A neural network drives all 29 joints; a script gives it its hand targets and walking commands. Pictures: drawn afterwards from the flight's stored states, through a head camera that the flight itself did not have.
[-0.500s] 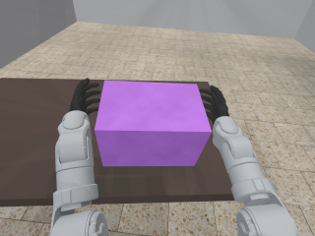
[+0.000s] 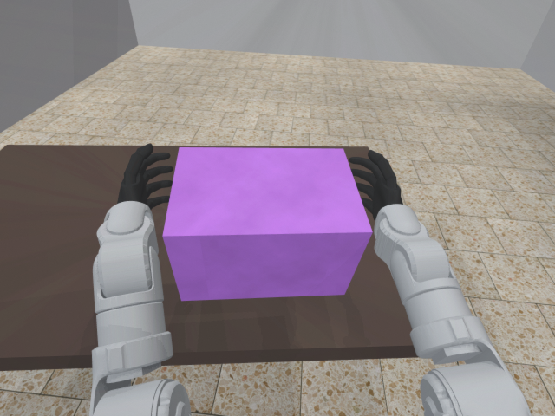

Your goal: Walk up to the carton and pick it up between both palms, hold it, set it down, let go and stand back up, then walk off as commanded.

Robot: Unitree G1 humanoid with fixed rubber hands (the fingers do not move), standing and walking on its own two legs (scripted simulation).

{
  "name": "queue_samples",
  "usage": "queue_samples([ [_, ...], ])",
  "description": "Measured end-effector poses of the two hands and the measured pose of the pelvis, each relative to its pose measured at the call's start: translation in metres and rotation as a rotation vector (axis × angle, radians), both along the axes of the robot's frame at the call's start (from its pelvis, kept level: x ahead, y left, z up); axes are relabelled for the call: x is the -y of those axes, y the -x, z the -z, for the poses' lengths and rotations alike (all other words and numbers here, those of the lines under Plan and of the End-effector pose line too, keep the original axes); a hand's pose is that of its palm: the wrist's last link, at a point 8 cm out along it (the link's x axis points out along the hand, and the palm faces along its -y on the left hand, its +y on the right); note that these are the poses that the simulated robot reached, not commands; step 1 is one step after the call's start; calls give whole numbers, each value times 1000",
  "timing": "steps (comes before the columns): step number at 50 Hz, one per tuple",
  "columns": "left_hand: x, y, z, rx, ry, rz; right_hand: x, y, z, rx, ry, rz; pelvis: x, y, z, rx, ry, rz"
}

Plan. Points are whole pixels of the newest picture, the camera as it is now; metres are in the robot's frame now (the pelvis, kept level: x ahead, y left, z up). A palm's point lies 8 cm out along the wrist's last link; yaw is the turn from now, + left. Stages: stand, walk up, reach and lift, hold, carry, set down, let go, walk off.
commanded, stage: hold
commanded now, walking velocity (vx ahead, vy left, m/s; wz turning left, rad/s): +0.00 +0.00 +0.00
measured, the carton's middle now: (264, 223) +0.37 +0.00 +0.13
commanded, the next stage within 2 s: none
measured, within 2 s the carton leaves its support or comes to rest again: neither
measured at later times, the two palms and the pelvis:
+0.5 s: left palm (137, 204) +0.34 +0.17 +0.20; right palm (388, 205) +0.34 -0.17 +0.18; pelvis +0.00 +0.00 +0.00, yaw +0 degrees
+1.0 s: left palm (136, 204) +0.35 +0.17 +0.20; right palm (386, 203) +0.35 -0.17 +0.18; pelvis +0.00 -0.01 +0.00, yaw +1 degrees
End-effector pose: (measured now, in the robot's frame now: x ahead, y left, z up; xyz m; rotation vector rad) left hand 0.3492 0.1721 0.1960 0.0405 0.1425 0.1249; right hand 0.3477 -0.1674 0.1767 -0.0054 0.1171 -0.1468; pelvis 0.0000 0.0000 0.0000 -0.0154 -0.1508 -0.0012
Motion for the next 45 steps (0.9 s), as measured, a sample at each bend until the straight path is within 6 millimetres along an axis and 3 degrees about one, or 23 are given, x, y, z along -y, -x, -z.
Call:
queue_samples([
  [45, 1, 4, -4, 14, 5, -6, 1, 2, -3, 21, -1, -2, 6, 6, 0, -2, -2, -14],
])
